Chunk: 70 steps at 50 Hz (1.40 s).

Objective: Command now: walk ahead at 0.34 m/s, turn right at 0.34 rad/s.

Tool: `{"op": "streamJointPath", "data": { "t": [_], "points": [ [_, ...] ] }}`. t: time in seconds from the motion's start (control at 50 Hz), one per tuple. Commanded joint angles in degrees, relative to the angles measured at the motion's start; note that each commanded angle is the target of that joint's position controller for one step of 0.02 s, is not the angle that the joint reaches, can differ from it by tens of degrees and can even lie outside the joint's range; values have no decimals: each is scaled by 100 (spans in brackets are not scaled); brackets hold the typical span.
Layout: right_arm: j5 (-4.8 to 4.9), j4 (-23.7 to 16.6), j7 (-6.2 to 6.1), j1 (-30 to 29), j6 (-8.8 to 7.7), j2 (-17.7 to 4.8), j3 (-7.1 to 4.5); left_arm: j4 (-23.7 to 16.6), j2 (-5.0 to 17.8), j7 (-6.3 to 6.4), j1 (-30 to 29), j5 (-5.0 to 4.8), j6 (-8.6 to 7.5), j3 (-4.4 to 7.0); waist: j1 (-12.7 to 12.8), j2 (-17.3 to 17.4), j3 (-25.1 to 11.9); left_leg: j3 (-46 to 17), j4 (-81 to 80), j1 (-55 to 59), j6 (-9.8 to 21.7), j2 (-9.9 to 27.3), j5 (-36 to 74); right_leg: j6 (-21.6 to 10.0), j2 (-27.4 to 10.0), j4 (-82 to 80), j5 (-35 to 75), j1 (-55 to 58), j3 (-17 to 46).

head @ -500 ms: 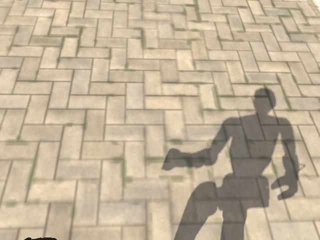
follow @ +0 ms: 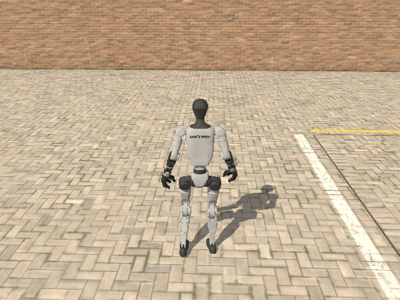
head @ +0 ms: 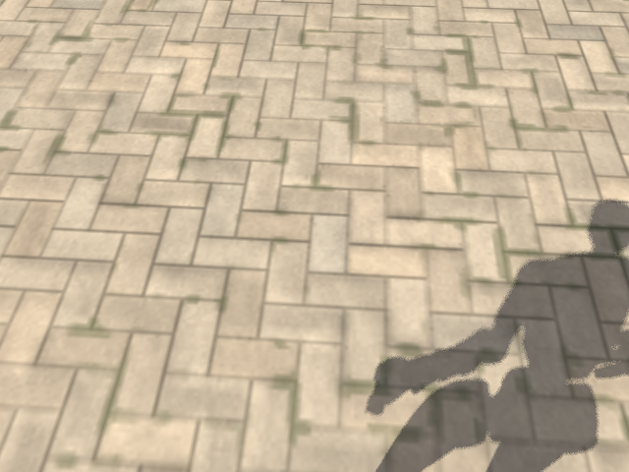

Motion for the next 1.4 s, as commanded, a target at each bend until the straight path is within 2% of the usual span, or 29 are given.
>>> {"op": "streamJointPath", "data": {
  "t": [0.02,0.06,0.08,0.1,0.12,0.16,0.22,0.34,0.44,0.48,0.52,0.54,0.56,0.58,0.6,0.62,0.66,0.74,0.84,0.94,1.02,1.06,1.08,1.1,1.12,1.14,1.18,1.28,1.4],
  "points": [
    [61,-185,16,380,-201,-432,-153,-623,1099,105,-596,-77,2,314,-396,-796,-572,268,-1254,943,75,-188,1023,-896,-955,-990,-2059,-204,1553],
    [70,-91,4,649,-233,-502,-199,-678,945,103,-539,-67,42,278,-566,-613,-595,319,-1718,1800,187,-54,1328,-610,-746,-634,-2541,-840,1511],
    [54,-21,-55,1113,-237,-694,-261,-763,685,76,-646,-44,15,202,-787,-366,-623,-171,-1900,2538,383,544,869,-298,-529,29,-2788,-1654,1314],
    [-62,30,-103,1526,-217,-1125,-354,-940,171,46,-748,-73,-42,65,-892,752,-684,-1776,-2610,2903,847,1764,-839,52,48,1670,-2711,-2543,349],
    [-177,34,-46,1232,-225,-1462,-461,-1139,371,18,-806,-104,-139,104,-682,1370,-115,-3154,-3160,2319,1367,2532,-1897,65,-162,2814,-2402,-3251,36],
    [-12,-77,-85,744,-308,-814,-304,-897,758,-51,-403,-56,-197,224,-404,858,271,-2404,-3167,2273,1223,2137,-1265,123,-505,3571,-1582,-3523,163],
    [-41,-5,-65,791,-353,-670,-243,-848,562,-125,-473,3,-205,199,-475,605,305,-993,-3229,2197,970,1688,749,274,-688,3942,-655,-3385,-34],
    [-37,177,-12,981,-308,-810,-275,-1249,277,-297,-1239,-32,-177,55,-695,580,483,508,-3301,1732,971,1409,2197,444,-833,2636,491,-2685,-603],
    [122,422,12,1264,-214,-1072,-353,-1541,306,-487,-1775,-64,-196,18,-732,545,607,957,-3012,2176,880,1681,3205,43,-684,1599,85,-2115,-1095],
    [151,443,-19,1235,-156,-1252,-407,-1541,546,-498,-1470,-23,-176,133,-402,748,184,1239,-2158,2399,751,1702,5671,-245,-295,1461,-408,-1278,-1404],
    [159,391,-82,1211,-125,-1262,-389,-1139,1103,-385,203,-50,-107,453,553,638,-829,1540,32,1623,471,1461,6542,-674,97,1052,-100,1226,-1381],
    [-33,284,-58,1476,-198,-795,-211,-956,1454,-229,967,-62,-26,542,680,-356,-1478,1418,1844,-131,284,1197,3033,-1046,-1041,1089,5,3250,291],
    [-58,94,53,2059,-361,-229,23,-1030,1816,-226,827,-39,-102,495,125,-1401,-2533,562,3547,-1901,73,179,-1002,-2101,-2573,192,-1356,4531,3686],
    [224,117,96,1243,-483,-916,-156,-994,1263,-233,997,28,-147,383,649,-574,-2436,-167,3980,-2305,135,359,-634,-1865,-2565,-330,-1634,4202,3577],
    [370,-86,97,726,-521,-993,-179,-889,1108,-240,699,44,-209,312,581,-568,-1435,-16,3851,-2621,228,586,-146,-1593,-2377,-378,-1071,3366,2542],
    [292,-38,43,632,-524,-892,-149,-862,951,-230,313,29,-259,250,314,-150,-936,7,3421,-2345,255,870,363,-1379,-2129,-429,-416,2401,1781],
    [183,132,51,931,-381,-819,-182,-860,627,-242,-197,153,-340,155,-148,-347,-542,-70,2957,-1610,212,1123,899,-1239,-1732,-754,397,1215,824],
    [162,208,34,966,-111,-485,-141,-561,635,-241,-310,178,-550,190,-335,-277,-87,-121,2397,-1606,10,1071,1491,-1199,-1621,-1318,1101,527,-192],
    [135,-8,147,174,-216,-288,-78,-336,712,-139,-212,185,-579,186,-49,-205,215,66,418,-1595,77,770,3284,-818,-1358,-1496,1262,731,-1150],
    [145,-425,359,-599,-243,-203,-9,-16,926,-70,267,78,-412,258,273,-57,466,291,-519,-2132,351,634,3053,-743,-1832,-1268,1732,2015,-1311],
    [119,-640,461,-288,-172,-500,-153,-37,1215,55,136,45,-183,343,-111,-390,-75,875,-551,-1373,742,79,1768,-489,-1920,74,4705,2625,-1577],
    [136,-385,363,1181,-119,-1016,-439,-102,1183,127,8,43,-124,299,-964,-264,-911,801,-957,880,1131,-261,1966,-190,-1596,2300,4754,1757,-1808],
    [111,-323,256,1760,-82,-1690,-629,-338,665,102,513,175,-229,119,-864,899,-1677,-1479,-956,3180,1930,1093,1910,147,-943,4516,1808,-419,-1821],
    [160,-448,272,1633,-137,-1610,-557,-423,401,-27,600,222,-440,-33,-616,1344,-2420,-4377,-1963,4359,2789,2034,1219,323,141,5934,-2699,-2039,-677],
    [97,-481,273,1612,-159,-1177,-434,-527,905,-146,4,-6,-615,98,-920,778,-2140,-3959,-2252,4247,2431,1907,779,176,-269,6123,-2440,-2656,22],
    [91,-496,259,1319,-176,-997,-386,-683,917,-184,-365,-119,-702,71,-808,386,-1350,-3154,-2323,3461,2162,1709,907,74,-536,5716,-1969,-2793,-75],
    [42,-683,240,535,-175,-770,-298,-669,918,-100,-475,109,-677,117,-305,-120,-437,-1993,-2380,1794,1908,1310,3208,191,-895,4750,-1542,-2220,-239],
    [26,-653,67,282,-106,-1009,-363,-610,605,40,-245,221,-365,42,-1,215,-432,-839,-2305,468,1761,732,5573,757,-662,3337,-874,-1380,-552],
    [128,-483,-113,530,219,-1006,-386,-789,596,-28,-1124,127,-312,22,-364,660,-766,-1144,-1745,623,1187,496,4074,781,-186,1373,579,-772,-420]
  ]
}}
